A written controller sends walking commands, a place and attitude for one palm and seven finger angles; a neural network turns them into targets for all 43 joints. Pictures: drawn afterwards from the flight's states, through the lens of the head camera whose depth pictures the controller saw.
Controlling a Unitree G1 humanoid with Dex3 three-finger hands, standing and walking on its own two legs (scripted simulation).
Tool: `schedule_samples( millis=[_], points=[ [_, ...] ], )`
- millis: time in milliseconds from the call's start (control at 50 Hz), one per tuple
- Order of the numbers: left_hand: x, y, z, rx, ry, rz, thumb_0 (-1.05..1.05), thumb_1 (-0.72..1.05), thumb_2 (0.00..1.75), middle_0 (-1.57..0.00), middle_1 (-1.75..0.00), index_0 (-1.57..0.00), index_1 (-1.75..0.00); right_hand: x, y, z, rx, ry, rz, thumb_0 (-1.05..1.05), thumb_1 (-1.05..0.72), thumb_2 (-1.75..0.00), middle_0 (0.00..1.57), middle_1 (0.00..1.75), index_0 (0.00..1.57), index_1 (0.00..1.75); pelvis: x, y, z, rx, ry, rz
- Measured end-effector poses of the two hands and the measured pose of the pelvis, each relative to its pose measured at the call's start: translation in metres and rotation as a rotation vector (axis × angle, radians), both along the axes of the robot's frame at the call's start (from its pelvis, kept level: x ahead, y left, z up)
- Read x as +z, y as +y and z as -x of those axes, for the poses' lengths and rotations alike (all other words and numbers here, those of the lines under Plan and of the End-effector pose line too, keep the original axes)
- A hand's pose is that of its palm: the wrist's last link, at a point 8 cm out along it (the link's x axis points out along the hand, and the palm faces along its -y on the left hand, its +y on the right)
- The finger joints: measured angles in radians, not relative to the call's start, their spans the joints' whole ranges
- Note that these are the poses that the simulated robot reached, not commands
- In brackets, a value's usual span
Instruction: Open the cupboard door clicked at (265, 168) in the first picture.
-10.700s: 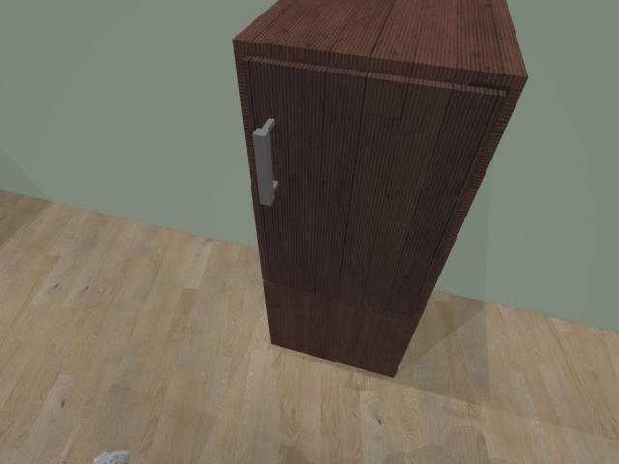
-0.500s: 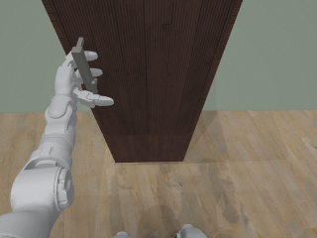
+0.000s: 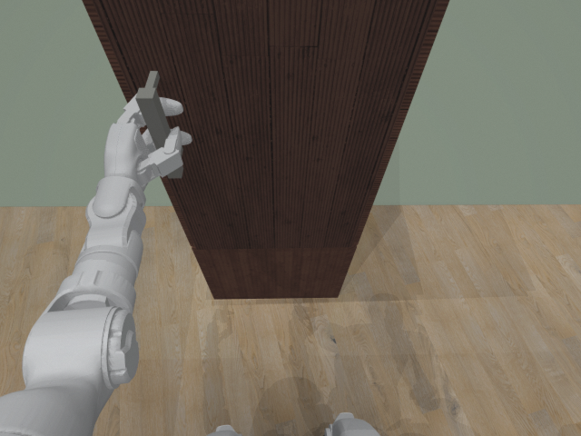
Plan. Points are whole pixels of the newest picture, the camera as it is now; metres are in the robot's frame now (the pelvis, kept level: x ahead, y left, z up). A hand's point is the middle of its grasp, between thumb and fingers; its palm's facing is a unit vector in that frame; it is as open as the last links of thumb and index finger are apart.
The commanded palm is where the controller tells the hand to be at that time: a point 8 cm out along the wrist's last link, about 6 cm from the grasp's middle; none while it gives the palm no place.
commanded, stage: close the thumb around the handle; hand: left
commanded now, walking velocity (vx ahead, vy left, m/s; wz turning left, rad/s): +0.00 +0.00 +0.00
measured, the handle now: (165, 128) +0.53 +0.16 +0.10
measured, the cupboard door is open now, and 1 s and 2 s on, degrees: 0 30 37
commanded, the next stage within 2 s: pull the door open along its arc in 0.04 s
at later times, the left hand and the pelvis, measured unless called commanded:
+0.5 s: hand (174, 177) +0.43 +0.13 +0.11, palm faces -0.06 -1.00 -0.01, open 5.9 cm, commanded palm +0.38 +0.20 +0.10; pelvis +0.01 +0.00 +0.01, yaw -1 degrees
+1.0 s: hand (225, 256) +0.31 +0.06 +0.11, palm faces +0.35 -0.93 +0.04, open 6.0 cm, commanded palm +0.24 +0.10 +0.10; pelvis +0.01 -0.02 +0.02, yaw +2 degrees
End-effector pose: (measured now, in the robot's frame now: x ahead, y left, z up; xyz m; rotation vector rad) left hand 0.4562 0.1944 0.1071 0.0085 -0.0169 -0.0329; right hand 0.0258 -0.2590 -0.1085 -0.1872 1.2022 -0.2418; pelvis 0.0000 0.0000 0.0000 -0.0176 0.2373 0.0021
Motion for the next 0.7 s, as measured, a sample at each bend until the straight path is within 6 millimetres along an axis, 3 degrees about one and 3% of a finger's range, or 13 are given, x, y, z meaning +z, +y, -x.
schedule_samples(
  millis=[280, 420, 540, 700],
  points=[
    [0.000, 0.000, 0.002, 0.001, -0.002, -0.004, 0.00, 0.74, 0.81, -0.37, -1.35, -0.34, -1.35, 0.000, -0.001, -0.004, -0.005, -0.010, -0.003, 0.01, -0.91, -0.89, 0.20, 0.30, 0.20, 0.30, 0.001, -0.002, -0.001, -0.005, 0.000, -0.004],
    [-0.001, -0.002, 0.020, -0.011, -0.012, -0.002, 0.00, 0.74, 0.77, -0.37, -1.35, -0.34, -1.35, 0.003, 0.000, -0.015, -0.018, -0.053, -0.024, 0.01, -0.91, -0.89, 0.20, 0.30, 0.20, 0.30, 0.004, -0.002, -0.007, -0.021, -0.017, -0.008],
    [-0.002, -0.007, 0.056, -0.039, -0.032, 0.006, 0.00, 0.72, 0.74, -0.37, -1.35, -0.33, -1.34, 0.012, 0.002, -0.044, -0.003, -0.147, -0.044, 0.01, -0.91, -0.89, 0.20, 0.30, 0.20, 0.30, 0.010, -0.004, -0.013, -0.029, -0.052, -0.012],
    [-0.003, -0.029, 0.112, 0.023, -0.037, 0.045, 0.00, 0.70, 0.74, -0.38, -1.35, -0.34, -1.30, 0.029, 0.011, -0.108, 0.084, -0.326, -0.069, 0.01, -0.91, -0.89, 0.20, 0.30, 0.20, 0.30, 0.014, -0.005, -0.013, -0.016, -0.106, -0.016]
  ],
)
